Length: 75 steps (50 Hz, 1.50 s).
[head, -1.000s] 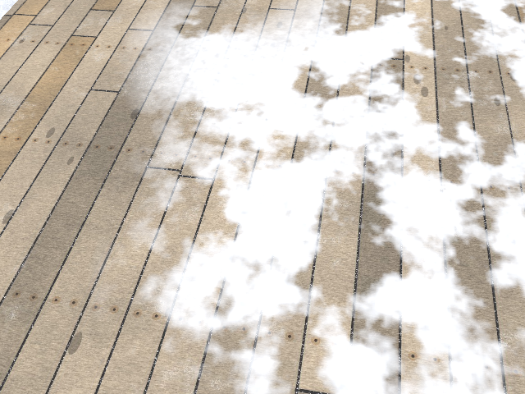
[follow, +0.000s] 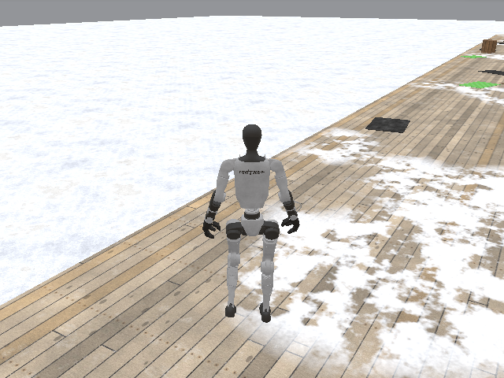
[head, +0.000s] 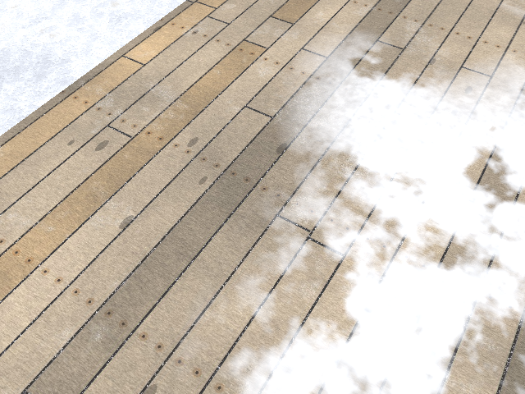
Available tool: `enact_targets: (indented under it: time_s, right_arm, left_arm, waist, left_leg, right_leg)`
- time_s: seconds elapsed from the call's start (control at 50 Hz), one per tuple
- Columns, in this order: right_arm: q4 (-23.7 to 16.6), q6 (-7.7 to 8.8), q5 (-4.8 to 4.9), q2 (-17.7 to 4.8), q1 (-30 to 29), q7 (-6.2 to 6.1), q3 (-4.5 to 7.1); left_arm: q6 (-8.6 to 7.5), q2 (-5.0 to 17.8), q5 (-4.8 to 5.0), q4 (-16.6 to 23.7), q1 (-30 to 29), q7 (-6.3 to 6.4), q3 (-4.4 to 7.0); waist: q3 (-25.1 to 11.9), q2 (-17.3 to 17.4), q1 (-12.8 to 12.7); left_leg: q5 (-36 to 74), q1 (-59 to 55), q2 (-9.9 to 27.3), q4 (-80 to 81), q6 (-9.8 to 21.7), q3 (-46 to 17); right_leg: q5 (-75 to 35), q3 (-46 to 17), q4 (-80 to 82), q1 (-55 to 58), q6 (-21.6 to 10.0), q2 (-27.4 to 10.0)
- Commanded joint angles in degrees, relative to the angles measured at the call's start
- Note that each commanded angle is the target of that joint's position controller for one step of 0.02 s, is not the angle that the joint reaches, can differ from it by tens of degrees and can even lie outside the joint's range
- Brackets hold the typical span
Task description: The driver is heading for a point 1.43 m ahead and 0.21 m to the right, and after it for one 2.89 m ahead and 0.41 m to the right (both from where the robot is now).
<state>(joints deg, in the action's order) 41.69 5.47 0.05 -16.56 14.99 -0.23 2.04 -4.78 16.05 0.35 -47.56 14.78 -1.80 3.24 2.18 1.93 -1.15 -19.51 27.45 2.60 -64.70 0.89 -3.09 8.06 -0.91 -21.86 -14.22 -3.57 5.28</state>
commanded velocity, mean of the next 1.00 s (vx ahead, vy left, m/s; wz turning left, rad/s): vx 0.13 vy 0.00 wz -0.28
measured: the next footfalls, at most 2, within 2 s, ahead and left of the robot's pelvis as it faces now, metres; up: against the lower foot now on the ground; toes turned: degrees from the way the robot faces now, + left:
left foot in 0.26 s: +0.34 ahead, +0.12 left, +0.00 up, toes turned -12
right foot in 0.68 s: +0.23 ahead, -0.11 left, +0.00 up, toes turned -24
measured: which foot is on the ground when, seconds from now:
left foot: up 0.00-0.24, down 0.26-0.68, up 0.70-1.00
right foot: down 0.00-0.26, up 0.28-0.66, down 0.68-1.00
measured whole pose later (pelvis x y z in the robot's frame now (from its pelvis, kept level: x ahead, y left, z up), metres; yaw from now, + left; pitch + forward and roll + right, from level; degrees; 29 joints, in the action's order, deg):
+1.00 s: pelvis +0.22 +0.00 +0.00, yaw -17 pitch +0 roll +0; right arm 45.5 -3.0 1.3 -17.7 13.0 -0.9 4.0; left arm 1.7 13.2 -0.9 -40.8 4.7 1.7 2.0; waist 2.5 1.0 1.5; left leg -27.1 21.3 2.9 -49.5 -5.5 0.4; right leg 14.6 6.5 -27.8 -13.4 -1.6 -1.0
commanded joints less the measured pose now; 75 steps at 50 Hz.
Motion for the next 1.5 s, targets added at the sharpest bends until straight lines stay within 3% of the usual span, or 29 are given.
enact_targets:
  time_s: [0.02, 0.08, 0.14, 0.22, 0.24, 0.26, 0.28, 0.3, 0.32, 0.36, 0.4, 0.6, 0.64, 0.68, 0.7, 0.72, 0.76, 0.8, 1.02, 1.12, 1.14, 1.16, 1.18, 1.22, 1.26, 1.28, 1.34, 1.42, 1.5]
  right_arm:
    - [-5.0, 0.84, -0.77, -4.4, 0.3, 0.07, 1.11]
    - [-7.4, 1.11, -1.27, -2.9, -7.8, 0.14, 0.23]
    - [-8.7, 1.32, -0.63, -3.8, -11.6, 0.50, 0.70]
    - [-8.1, 0.98, -0.58, -6.8, -7.1, 0.17, 2.43]
    - [-7.6, 1.11, -1.22, -8.0, -4.2, -0.13, 2.95]
    - [-7.7, 1.01, -2.42, -11.5, 1.2, -0.68, 3.62]
    - [-9.0, -0.18, -3.20, -11.9, 0.5, -0.55, 3.16]
    - [-8.7, -1.34, -1.37, -10.4, -0.4, 0.13, 3.37]
    - [-9.8, -1.99, -0.93, -6.6, -3.0, -0.03, 2.50]
    - [-9.5, -2.96, -1.31, -4.1, -8.2, -0.14, 1.38]
    - [-8.4, -2.91, -2.04, -6.2, -10.3, -0.35, 2.23]
    - [-4.9, -4.35, -0.02, -9.8, -9.3, -0.51, 4.02]
    - [-4.0, -4.63, 1.04, -10.3, -9.8, -0.20, 4.03]
    - [-1.6, -4.72, 1.43, -7.1, -6.8, 0.15, 2.81]
    - [-2.0, -4.42, -1.23, -1.8, -4.8, 0.92, 0.84]
    - [-2.8, -4.59, -1.59, -2.2, -5.0, 0.90, 0.88]
    - [-1.5, -5.61, 0.35, -7.1, -6.9, 0.37, 2.50]
    - [0.9, -6.72, 0.10, -7.6, -4.6, -0.52, 3.13]
    - [-1.9, -7.98, 1.22, -5.3, -4.9, -0.29, 2.79]
    - [-1.4, -8.23, 0.91, -5.7, 0.1, 1.05, 3.50]
    - [-1.6, -8.12, 0.46, -8.5, 0.7, 0.60, 4.39]
    - [-2.6, -7.84, 0.42, -16.0, 1.9, -0.62, 6.21]
    - [-3.8, -6.60, -1.85, -15.7, 2.8, 0.18, 5.73]
    - [-4.2, -4.52, -1.02, -13.0, -2.1, 0.39, 5.04]
    - [-4.7, -4.88, 1.18, -8.6, -6.1, -0.50, 3.63]
    - [-5.2, -4.86, 0.78, -10.3, -5.2, -0.75, 3.83]
    - [-5.5, -5.22, 0.34, -10.1, -4.5, -1.20, 4.01]
    - [-4.9, -5.21, 1.14, -10.9, -1.7, -1.66, 4.21]
    - [-4.3, -4.47, 0.55, -11.0, -1.5, -1.37, 3.92]
  left_arm:
    - [-0.54, 8.4, 0.63, 4.2, -2.1, 1.17, 1.75]
    - [-0.04, 10.4, 1.00, 4.1, -0.8, 2.00, 2.62]
    - [1.39, 11.2, 1.59, 3.0, 4.2, 2.69, 3.15]
    - [2.98, 9.8, 1.56, 4.5, 2.2, 3.68, 3.10]
    - [3.06, 8.2, 1.28, 5.4, 1.8, 3.59, 2.72]
    - [3.02, 4.6, 0.02, 7.3, 2.6, 3.39, 1.50]
    - [2.90, 0.8, -0.17, 6.0, 16.5, 3.11, 0.39]
    - [3.50, 7.1, 1.25, 5.2, 19.0, 3.04, 1.21]
    - [4.59, 10.1, 1.81, 5.4, 12.6, 3.48, 2.35]
    - [7.07, 10.4, 1.22, 7.0, 5.6, 4.39, 3.06]
    - [8.18, 7.5, 1.04, 8.1, 7.2, 4.29, 2.54]
    - [8.39, 6.2, 0.16, 13.8, -2.1, 1.79, 1.87]
    - [8.37, 5.9, 0.00, 13.7, -1.2, 1.47, 1.94]
    - [8.09, 7.3, -0.57, 12.6, 1.3, 1.73, 2.32]
    - [7.98, 11.1, -1.08, 13.5, 1.6, 2.64, 2.63]
    - [7.37, 10.1, -2.35, 14.8, -3.3, 2.83, 1.55]
    - [5.31, 6.3, -3.16, 13.0, -5.5, 2.07, 0.52]
    - [4.18, 6.3, -2.15, 11.9, -8.4, 2.03, 0.50]
    - [6.57, 8.9, -1.00, 9.0, -9.7, 4.03, 2.66]
    - [6.88, 9.6, 0.88, 7.4, -11.5, 4.17, 3.36]
    - [6.71, 8.0, 0.76, 6.2, -8.6, 3.96, 3.16]
    - [6.33, 4.0, -2.28, 8.5, -10.3, 3.57, 1.92]
    - [6.05, 5.3, -1.69, 10.6, -16.8, 4.00, 2.18]
    - [6.22, 7.6, -0.03, 9.0, -14.7, 4.21, 3.27]
    - [6.57, 7.8, -1.07, 7.0, -12.7, 4.92, 3.59]
    - [6.39, 7.3, -0.56, 7.0, -11.4, 4.76, 3.52]
    - [5.66, 7.4, 0.00, 6.4, -10.4, 4.67, 3.70]
    - [4.33, 7.1, 0.24, 7.5, -13.2, 3.68, 3.41]
    - [1.74, 6.8, 0.29, 7.2, -13.5, 2.18, 2.87]
  waist:
    - [-0.9, -6.7, 2.3]
    - [1.3, -5.6, 0.1]
    - [-2.0, -6.2, -1.6]
    - [-5.2, -7.8, 2.4]
    - [-7.5, -6.6, 4.1]
    - [-14.9, 1.4, 5.4]
    - [-22.8, 15.7, -0.4]
    - [-24.9, 15.2, -0.3]
    - [-17.6, 8.0, 1.3]
    - [-8.7, 2.0, 1.1]
    - [-5.9, 7.2, -1.0]
    - [-7.8, 5.0, 1.6]
    - [-7.6, 4.8, 0.2]
    - [-7.3, 1.7, -0.8]
    - [-9.8, -11.7, 1.6]
    - [-8.5, -16.5, 2.2]
    - [-6.2, -11.6, 0.8]
    - [-4.6, -10.9, 1.4]
    - [-5.9, -9.1, -0.3]
    - [-6.7, -8.9, 3.5]
    - [-6.2, -2.8, 2.9]
    - [-6.3, 15.4, 1.6]
    - [-7.4, 12.8, 5.9]
    - [-5.2, 3.8, 2.8]
    - [-4.9, 0.4, 1.2]
    - [-5.1, 5.2, 0.8]
    - [-6.0, 4.1, 1.1]
    - [-3.6, 6.6, 3.5]
    - [-2.5, 7.4, 4.8]
  left_leg:
    - [1.6, 6.7, 3.2, 9.1, -2.1, -1.1]
    - [13.9, 1.0, 0.1, 24.2, -3.8, 1.2]
    - [24.0, -4.5, -4.2, 32.6, -4.4, 0.8]
    - [24.2, -11.9, -3.3, 38.5, -1.8, -2.2]
    - [28.0, -18.0, -1.1, 41.0, -0.2, -2.2]
    - [42.3, -30.2, 9.5, 38.8, 3.5, -10.5]
    - [58.5, -42.7, 24.0, 35.4, 12.8, -26.4]
    - [41.8, -40.2, 25.2, 39.0, 15.3, -33.3]
    - [31.1, -34.6, 20.5, 41.3, 13.0, -25.8]
    - [24.3, -21.8, 14.1, 45.0, 10.1, -13.8]
    - [25.0, -13.7, 12.7, 48.0, 11.8, -7.7]
    - [24.6, -16.3, 15.8, 47.7, 13.0, 0.7]
    - [22.3, -16.6, 15.2, 45.0, 11.2, 1.1]
    - [14.4, -10.4, 11.3, 39.1, 5.1, 4.2]
    - [-1.7, -2.9, 5.3, 27.1, -1.1, 10.0]
    - [-16.3, 1.4, 1.2, 20.8, -4.5, 7.4]
    - [-12.7, -1.8, 2.4, 14.3, -5.0, 1.9]
    - [-8.4, -2.0, 1.8, 12.2, -5.7, -0.1]
    - [-7.5, -3.0, 0.8, 17.9, -5.6, 4.8]
    - [6.5, -14.4, -1.7, 36.6, -0.3, 8.1]
    - [17.9, -19.9, 0.1, 42.5, 2.4, 2.4]
    - [41.8, -29.1, 14.7, 43.4, 10.0, -18.0]
    - [43.2, -25.8, 20.9, 45.7, 20.1, -26.7]
    - [35.8, -25.0, 15.0, 45.4, 16.0, -17.6]
    - [27.6, -26.2, 10.3, 46.7, 10.9, -14.0]
    - [32.0, -23.4, 11.0, 46.4, 12.3, -14.4]
    - [30.5, -25.1, 8.5, 46.0, 12.1, -13.1]
    - [-4.9, -24.3, 8.0, 52.0, 12.4, -20.0]
    - [-6.8, -21.8, 8.1, 52.7, 12.0, -20.3]
  right_leg:
    - [-3.8, -18.2, 13.2, 1.8, -13.3, -15.4]
    - [-13.4, -11.8, 11.7, -4.3, -9.9, -11.1]
    - [-18.6, -12.3, 6.7, -1.7, -6.8, -10.2]
    - [-15.2, -17.4, -4.3, 2.5, -2.1, -10.4]
    - [-13.8, -16.6, -10.7, 1.3, 0.0, -7.5]
    - [1.8, -12.9, -25.5, -4.5, 2.4, -3.3]
    - [37.1, -10.0, -42.1, -15.9, 4.9, 2.4]
    - [32.6, -9.1, -50.2, -19.7, 5.7, -1.9]
    - [27.5, -7.2, -53.1, -22.7, 7.1, -4.0]
    - [21.6, -5.0, -51.3, -21.6, 8.4, -6.7]
    - [18.3, -2.7, -47.8, -16.4, 9.3, -7.6]
    - [11.3, 1.7, -22.9, -6.9, 6.0, -8.1]
    - [8.1, 2.9, -14.2, -2.6, 3.9, -6.8]
    - [-2.9, 0.6, -1.0, 8.8, 0.7, -6.6]
    - [-18.3, -15.2, 2.5, 16.6, -2.9, -19.8]
    - [-19.4, -20.2, 3.1, 10.4, -12.7, -28.0]
    - [-10.5, -13.3, 4.6, 4.0, -11.2, -22.3]
    - [-12.8, -8.6, 4.0, 3.4, -8.5, -20.3]
    - [-23.6, -4.3, 0.7, 10.8, -11.0, -24.3]
    - [-16.5, 1.2, -5.9, 6.9, -5.1, -22.5]
    - [-5.9, 5.3, -12.9, 1.4, -0.2, -18.9]
    - [19.2, 10.9, -29.8, -15.5, 6.5, -10.2]
    - [32.8, 1.9, -41.4, -21.4, 7.4, -4.4]
    - [24.7, -3.0, -46.3, -23.5, 6.5, -6.9]
    - [16.9, -3.5, -43.9, -24.1, 6.6, -7.9]
    - [14.7, -3.4, -44.7, -21.3, 7.4, -6.9]
    - [12.0, -3.4, -39.5, -20.2, 8.8, -5.8]
    - [8.4, -3.9, -26.1, -21.2, 8.9, -5.8]
    - [6.8, -2.6, -16.4, -16.1, 8.0, -6.3]
Velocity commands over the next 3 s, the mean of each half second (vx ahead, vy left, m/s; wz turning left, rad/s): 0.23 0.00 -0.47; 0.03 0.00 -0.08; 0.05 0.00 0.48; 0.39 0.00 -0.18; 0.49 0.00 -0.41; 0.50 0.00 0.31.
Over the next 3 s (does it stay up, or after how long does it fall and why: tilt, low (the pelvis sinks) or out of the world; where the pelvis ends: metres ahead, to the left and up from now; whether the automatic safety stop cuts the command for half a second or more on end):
stays up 0.90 -0.19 0.00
